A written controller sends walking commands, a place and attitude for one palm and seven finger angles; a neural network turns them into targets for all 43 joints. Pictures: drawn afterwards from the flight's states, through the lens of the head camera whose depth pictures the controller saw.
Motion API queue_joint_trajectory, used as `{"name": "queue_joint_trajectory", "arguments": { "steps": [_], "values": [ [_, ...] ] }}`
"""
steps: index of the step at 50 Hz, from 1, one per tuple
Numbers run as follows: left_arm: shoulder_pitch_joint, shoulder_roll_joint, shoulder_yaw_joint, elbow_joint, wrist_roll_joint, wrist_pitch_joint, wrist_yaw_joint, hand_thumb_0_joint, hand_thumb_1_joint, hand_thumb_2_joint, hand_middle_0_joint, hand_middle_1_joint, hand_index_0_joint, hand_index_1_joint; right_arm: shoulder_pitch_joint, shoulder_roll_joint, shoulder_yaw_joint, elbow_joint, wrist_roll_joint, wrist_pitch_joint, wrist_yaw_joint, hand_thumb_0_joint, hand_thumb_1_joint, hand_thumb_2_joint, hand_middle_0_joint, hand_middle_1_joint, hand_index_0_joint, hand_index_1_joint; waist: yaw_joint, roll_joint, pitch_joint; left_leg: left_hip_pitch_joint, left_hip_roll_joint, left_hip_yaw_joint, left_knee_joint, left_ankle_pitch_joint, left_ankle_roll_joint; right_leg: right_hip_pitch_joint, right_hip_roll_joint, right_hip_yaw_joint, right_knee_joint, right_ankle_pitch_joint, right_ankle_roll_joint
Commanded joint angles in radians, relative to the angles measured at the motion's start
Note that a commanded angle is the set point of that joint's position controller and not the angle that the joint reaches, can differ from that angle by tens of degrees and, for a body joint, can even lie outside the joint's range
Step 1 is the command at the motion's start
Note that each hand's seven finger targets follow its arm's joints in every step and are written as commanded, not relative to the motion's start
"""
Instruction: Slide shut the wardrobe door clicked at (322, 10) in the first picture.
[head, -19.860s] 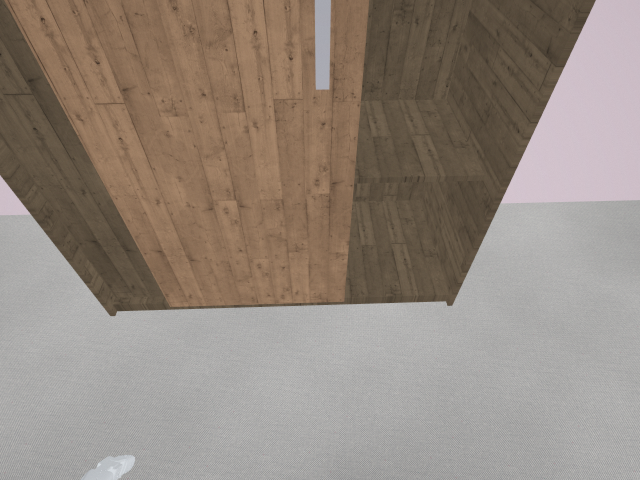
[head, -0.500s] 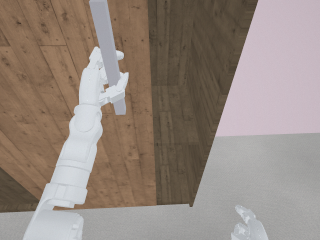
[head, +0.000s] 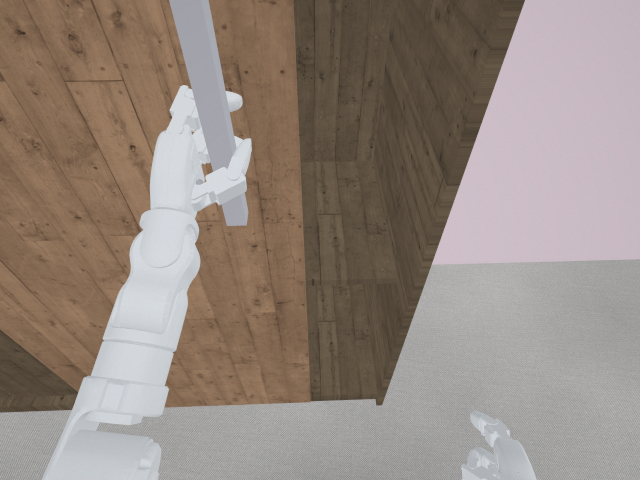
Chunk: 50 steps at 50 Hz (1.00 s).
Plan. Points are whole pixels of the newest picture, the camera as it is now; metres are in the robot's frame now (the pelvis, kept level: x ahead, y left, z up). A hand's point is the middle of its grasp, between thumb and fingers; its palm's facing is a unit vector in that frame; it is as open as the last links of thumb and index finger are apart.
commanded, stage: stop walking and hold the door there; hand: left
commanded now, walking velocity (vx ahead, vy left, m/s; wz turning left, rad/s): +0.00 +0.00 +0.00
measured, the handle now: (220, 119) +0.43 +0.13 +0.25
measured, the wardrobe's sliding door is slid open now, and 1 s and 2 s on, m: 0.20 0.20 0.20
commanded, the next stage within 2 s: loosen the grip on the handle in 1.54 s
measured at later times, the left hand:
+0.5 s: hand (236, 172) +0.38 +0.11 +0.21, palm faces +0.05 -0.99 -0.14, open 7.1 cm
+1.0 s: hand (224, 178) +0.38 +0.12 +0.21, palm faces -0.16 -0.97 -0.19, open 7.6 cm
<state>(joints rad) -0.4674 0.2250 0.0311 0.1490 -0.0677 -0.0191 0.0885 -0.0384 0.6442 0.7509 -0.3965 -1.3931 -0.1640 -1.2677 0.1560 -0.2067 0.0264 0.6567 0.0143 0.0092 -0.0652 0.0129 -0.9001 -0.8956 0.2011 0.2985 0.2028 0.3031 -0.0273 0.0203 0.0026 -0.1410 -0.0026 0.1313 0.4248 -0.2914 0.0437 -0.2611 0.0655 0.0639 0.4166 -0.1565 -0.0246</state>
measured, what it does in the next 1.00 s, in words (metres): steps to the left: left foot, then right foot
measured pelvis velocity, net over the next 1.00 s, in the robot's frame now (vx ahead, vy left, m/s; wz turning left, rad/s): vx -0.04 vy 0.11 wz -0.07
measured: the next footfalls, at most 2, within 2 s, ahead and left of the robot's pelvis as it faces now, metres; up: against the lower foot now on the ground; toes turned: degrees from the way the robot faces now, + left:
left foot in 0.84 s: -0.03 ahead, +0.23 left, +0.00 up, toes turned -8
right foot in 0.98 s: +0.03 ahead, +0.00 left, +0.00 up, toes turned -7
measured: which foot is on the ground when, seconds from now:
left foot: down 0.00-0.54, up 0.56-0.82, down 0.84-1.00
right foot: down 0.00-0.84, up 0.86-0.96, down 0.98-1.00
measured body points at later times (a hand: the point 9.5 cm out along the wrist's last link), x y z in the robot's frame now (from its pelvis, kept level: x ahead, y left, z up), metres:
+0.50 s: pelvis -0.01 +0.00 +0.00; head +0.00 -0.01 +0.45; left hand +0.38 +0.16 +0.22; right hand +0.14 -0.25 -0.10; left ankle -0.04 +0.08 -0.74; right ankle +0.04 -0.10 -0.74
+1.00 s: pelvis -0.04 +0.11 -0.01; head -0.02 +0.09 +0.44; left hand +0.38 +0.17 +0.22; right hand +0.07 -0.12 -0.14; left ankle -0.09 +0.23 -0.74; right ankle -0.01 +0.00 -0.74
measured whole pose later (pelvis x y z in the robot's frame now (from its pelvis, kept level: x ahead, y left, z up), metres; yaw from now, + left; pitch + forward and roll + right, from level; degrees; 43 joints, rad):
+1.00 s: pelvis -0.04 +0.11 -0.01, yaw -4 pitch +0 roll +2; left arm -0.71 0.15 -0.04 0.36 -0.02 -0.02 0.07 -0.05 0.63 0.68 -0.33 -1.40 -0.14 -1.20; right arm 0.21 -0.17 0.02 0.68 0.02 0.03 -0.02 0.01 -0.90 -0.90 0.20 0.30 0.20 0.30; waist -0.03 0.00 0.04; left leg -0.15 0.04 0.16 0.50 -0.35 -0.01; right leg -0.35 -0.03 -0.03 0.59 -0.28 -0.03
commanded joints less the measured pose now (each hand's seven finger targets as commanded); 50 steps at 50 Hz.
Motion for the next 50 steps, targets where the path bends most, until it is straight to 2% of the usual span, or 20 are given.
{"name": "queue_joint_trajectory", "arguments": {
  "steps": [1,8,20,23,25,28,31,32,35,37,39,41,42,43,44,45,46,47,48,50],
  "values": [
    [-0.348,0.136,0.054,-0.268,0.000,-0.118,-0.010,0.000,0.900,0.900,-0.450,-1.400,-0.450,-1.400,-0.098,-0.119,-0.051,-0.150,0.000,-0.050,-0.011,0.000,-0.900,-0.900,0.200,0.300,0.200,0.300,0.024,-0.060,-0.359,0.090,0.133,-0.098,-0.020,0.366,-0.009,0.181,-0.153,0.102,-0.005,0.440,-0.007],
    [-0.349,0.183,0.099,-0.246,-0.001,-0.126,-0.005,0.000,0.900,0.900,-0.450,-1.400,-0.450,-1.400,-0.097,-0.130,-0.057,-0.143,0.002,-0.058,-0.015,0.000,-0.900,-0.900,0.200,0.300,0.200,0.300,0.027,-0.052,-0.335,0.064,0.127,-0.098,-0.043,0.288,-0.003,0.169,-0.149,0.112,-0.041,0.348,-0.003],
    [-0.358,0.172,0.085,-0.243,0.003,-0.136,-0.011,0.000,0.900,0.900,-0.450,-1.400,-0.450,-1.400,-0.086,-0.134,-0.064,-0.139,0.005,-0.078,-0.013,0.000,-0.900,-0.900,0.200,0.300,0.200,0.300,0.026,-0.052,-0.353,0.097,0.130,-0.095,-0.044,0.303,0.000,0.141,-0.141,0.110,-0.050,0.340,0.001],
    [-0.347,0.185,0.084,-0.238,0.006,-0.133,-0.009,0.000,0.900,0.900,-0.450,-1.400,-0.450,-1.400,-0.088,-0.142,-0.068,-0.145,0.005,-0.066,-0.013,0.000,-0.900,-0.900,0.200,0.300,0.200,0.300,0.029,-0.051,-0.336,0.018,0.105,-0.091,0.001,0.304,-0.010,0.193,-0.198,0.150,-0.043,0.484,-0.007],
    [-0.353,0.195,0.087,-0.243,0.009,-0.129,-0.009,0.000,0.900,0.900,-0.450,-1.400,-0.450,-1.400,-0.084,-0.148,-0.077,-0.153,0.008,-0.050,-0.009,0.000,-0.900,-0.900,0.200,0.300,0.200,0.300,0.030,-0.084,-0.349,-0.029,0.071,-0.089,0.060,0.240,-0.021,0.227,-0.269,0.199,-0.044,0.599,-0.030],
    [-0.364,0.201,0.091,-0.231,0.010,-0.113,-0.013,0.000,0.900,0.900,-0.450,-1.400,-0.450,-1.400,-0.090,-0.143,-0.078,-0.165,0.008,-0.024,-0.006,0.000,-0.900,-0.900,0.200,0.300,0.200,0.300,0.048,-0.177,-0.352,-0.165,0.028,-0.140,0.170,-0.084,-0.025,0.288,-0.386,0.277,-0.062,0.721,-0.087],
    [-0.394,0.218,0.112,-0.233,0.019,-0.097,-0.012,0.000,0.900,0.900,-0.450,-1.400,-0.450,-1.400,-0.090,-0.140,-0.077,-0.176,0.007,-0.011,-0.002,0.000,-0.900,-0.900,0.200,0.300,0.200,0.300,0.054,-0.228,-0.389,-0.231,0.014,-0.186,0.263,-0.173,-0.026,0.324,-0.438,0.273,-0.043,0.723,-0.107],
    [-0.402,0.259,0.151,-0.227,0.022,-0.100,-0.004,0.000,0.900,0.900,-0.450,-1.400,-0.450,-1.400,-0.082,-0.147,-0.077,-0.158,0.003,-0.004,-0.007,0.000,-0.900,-0.900,0.200,0.300,0.200,0.300,0.046,-0.199,-0.414,-0.230,0.012,-0.187,0.254,-0.160,-0.033,0.336,-0.451,0.249,-0.025,0.747,-0.115],
    [-0.421,0.252,0.164,-0.225,0.034,-0.096,-0.001,0.000,0.900,0.900,-0.450,-1.400,-0.450,-1.400,-0.090,-0.123,-0.064,-0.169,-0.004,0.020,-0.010,0.000,-0.900,-0.900,0.200,0.300,0.200,0.300,0.040,-0.231,-0.470,-0.183,-0.019,-0.136,0.193,-0.106,-0.046,0.331,-0.418,0.172,-0.008,0.654,-0.082],
    [-0.434,0.227,0.138,-0.200,0.029,-0.092,-0.009,0.000,0.900,0.900,-0.450,-1.400,-0.450,-1.400,-0.088,-0.116,-0.065,-0.161,-0.001,0.031,-0.010,0.000,-0.900,-0.900,0.200,0.300,0.200,0.300,0.033,-0.245,-0.451,-0.130,-0.024,-0.103,0.125,-0.064,-0.047,0.279,-0.401,0.147,-0.012,0.535,-0.060],
    [-0.487,0.160,0.092,-0.197,0.026,-0.099,-0.025,0.000,0.900,0.900,-0.450,-1.400,-0.450,-1.400,-0.080,-0.101,-0.062,-0.164,-0.003,0.027,-0.010,0.000,-0.900,-0.900,0.200,0.300,0.200,0.300,0.016,-0.279,-0.467,0.025,-0.027,-0.033,-0.050,0.110,-0.038,0.205,-0.296,0.041,0.021,0.385,-0.007],
    [-0.557,0.070,0.010,-0.197,0.016,-0.119,-0.043,0.000,0.900,0.900,-0.450,-1.400,-0.450,-1.400,-0.094,-0.119,-0.073,-0.170,0.004,0.007,-0.008,0.000,-0.900,-0.900,0.200,0.300,0.200,0.300,0.010,-0.144,-0.454,0.125,0.084,-0.030,-0.115,0.286,-0.025,0.119,-0.167,-0.080,0.142,0.282,0.045],
    [-0.590,-0.006,-0.065,-0.175,0.011,-0.124,-0.055,0.000,0.900,0.900,-0.450,-1.400,-0.450,-1.400,-0.088,-0.136,-0.079,-0.172,0.016,0.006,0.000,0.000,-0.900,-0.900,0.200,0.300,0.200,0.300,0.013,-0.035,-0.422,0.191,0.182,-0.098,-0.070,0.437,0.006,0.001,-0.090,-0.133,0.210,0.154,0.073],
    [-0.629,-0.029,-0.081,-0.122,0.013,-0.115,-0.060,0.000,0.900,0.900,-0.450,-1.400,-0.450,-1.400,-0.067,-0.142,-0.085,-0.163,0.019,-0.002,0.017,0.000,-0.900,-0.900,0.200,0.300,0.200,0.300,0.012,-0.014,-0.408,0.238,0.238,-0.112,-0.046,0.561,0.036,-0.087,-0.055,-0.130,0.268,-0.047,0.072],
    [-0.659,-0.087,-0.121,-0.084,0.023,-0.110,-0.066,0.000,0.900,0.900,-0.450,-1.400,-0.450,-1.400,-0.071,-0.122,-0.077,-0.158,0.012,-0.014,0.023,0.000,-0.900,-0.900,0.200,0.300,0.200,0.300,0.000,0.006,-0.361,0.231,0.247,-0.098,-0.027,0.628,0.065,-0.115,-0.044,-0.135,0.278,-0.104,0.063],
    [-0.706,-0.063,-0.103,-0.077,0.023,-0.113,-0.066,0.000,0.900,0.900,-0.450,-1.400,-0.450,-1.400,-0.079,-0.120,-0.069,-0.142,0.003,-0.025,0.024,0.000,-0.900,-0.900,0.200,0.300,0.200,0.300,-0.007,0.035,-0.315,0.177,0.266,-0.144,-0.032,0.621,0.075,-0.116,-0.061,-0.130,0.287,-0.143,0.054],
    [-0.746,-0.088,-0.128,-0.059,0.026,-0.119,-0.068,0.000,0.900,0.900,-0.450,-1.400,-0.450,-1.400,-0.089,-0.126,-0.063,-0.134,0.002,-0.036,0.031,0.000,-0.900,-0.900,0.200,0.300,0.200,0.300,-0.004,0.019,-0.265,0.133,0.287,-0.164,-0.021,0.623,0.079,-0.110,-0.068,-0.121,0.266,-0.141,0.036],
    [-0.747,-0.020,-0.084,-0.044,0.026,-0.123,-0.059,0.000,0.900,0.900,-0.450,-1.400,-0.450,-1.400,-0.075,-0.150,-0.069,-0.116,0.003,-0.039,0.035,0.000,-0.900,-0.900,0.200,0.300,0.200,0.300,0.003,0.000,-0.238,0.119,0.299,-0.160,-0.015,0.638,0.075,-0.090,-0.073,-0.119,0.239,-0.113,0.029],
    [-0.706,-0.035,-0.083,0.002,0.027,-0.122,-0.052,0.000,0.900,0.900,-0.450,-1.400,-0.450,-1.400,-0.083,-0.147,-0.067,-0.110,-0.002,-0.043,0.037,0.000,-0.900,-0.900,0.200,0.300,0.200,0.300,0.011,0.015,-0.222,0.105,0.299,-0.155,0.022,0.680,0.068,-0.039,-0.077,-0.115,0.162,-0.066,0.019],
    [-0.679,0.013,-0.038,0.018,0.030,-0.123,-0.042,0.000,0.900,0.900,-0.450,-1.400,-0.450,-1.400,-0.080,-0.145,-0.067,-0.104,-0.002,-0.051,0.038,0.000,-0.900,-0.900,0.200,0.300,0.200,0.300,0.019,-0.005,-0.257,0.036,0.247,-0.107,0.141,0.657,0.033,0.141,-0.101,-0.081,0.017,0.203,-0.001]
  ]
}}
